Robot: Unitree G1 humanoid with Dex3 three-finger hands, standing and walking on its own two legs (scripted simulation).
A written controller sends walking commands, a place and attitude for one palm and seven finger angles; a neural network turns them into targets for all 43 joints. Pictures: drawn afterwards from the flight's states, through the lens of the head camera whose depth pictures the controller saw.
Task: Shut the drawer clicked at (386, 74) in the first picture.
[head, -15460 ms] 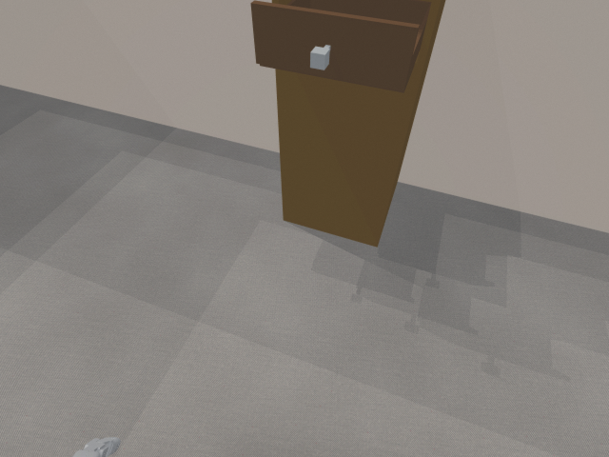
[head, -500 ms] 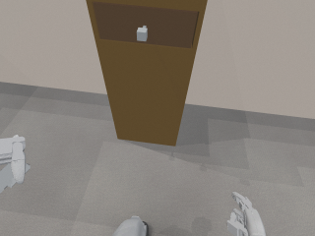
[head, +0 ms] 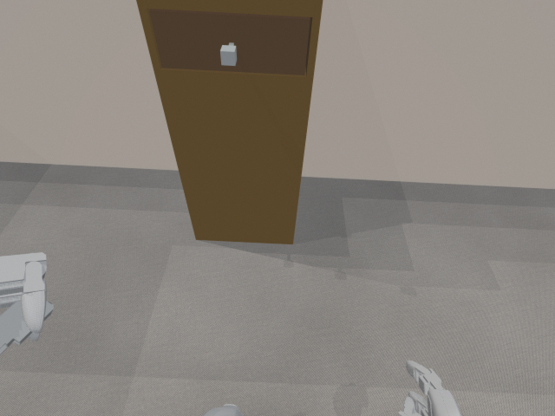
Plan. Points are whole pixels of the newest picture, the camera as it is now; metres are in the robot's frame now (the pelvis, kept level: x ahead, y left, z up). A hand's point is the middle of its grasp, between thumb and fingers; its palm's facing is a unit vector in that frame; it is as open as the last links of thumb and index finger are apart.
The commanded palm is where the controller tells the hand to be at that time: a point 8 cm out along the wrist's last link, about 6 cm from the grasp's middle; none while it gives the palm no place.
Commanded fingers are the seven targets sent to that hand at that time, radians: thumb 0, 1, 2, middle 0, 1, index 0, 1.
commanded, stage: stop stepping back and stand still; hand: left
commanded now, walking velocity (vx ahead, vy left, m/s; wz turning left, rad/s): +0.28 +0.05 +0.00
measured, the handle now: (229, 52) +0.89 +0.18 +0.10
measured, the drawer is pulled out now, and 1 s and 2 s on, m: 0.00 0.00 0.00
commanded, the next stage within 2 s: let the arm hang, fingers relaxed in 0.42 s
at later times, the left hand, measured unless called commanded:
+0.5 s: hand (35, 329) +0.17 +0.25 +0.16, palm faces +0.39 -0.81 -0.44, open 3.2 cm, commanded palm none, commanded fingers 0.00 0.90 0.90 -1.40 -1.60 -1.40 -1.60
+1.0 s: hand out of the picture -0.09 +0.21 -0.17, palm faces +0.06 -0.97 -0.24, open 4.3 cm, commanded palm none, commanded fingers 0.00 0.90 0.90 -0.40 -0.52 -0.40 -0.52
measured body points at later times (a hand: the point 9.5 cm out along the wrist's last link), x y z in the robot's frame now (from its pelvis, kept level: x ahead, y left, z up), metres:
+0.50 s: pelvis -0.01 +0.00 +0.00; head -0.02 +0.00 +0.45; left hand +0.14 +0.29 +0.18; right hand +0.14 -0.23 -0.09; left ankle +0.02 +0.11 -0.73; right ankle -0.04 -0.10 -0.73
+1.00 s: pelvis -0.03 +0.02 +0.01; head -0.01 +0.02 +0.45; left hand -0.09 +0.27 -0.15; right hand -0.02 -0.22 -0.15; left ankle +0.02 +0.11 -0.73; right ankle -0.04 -0.10 -0.73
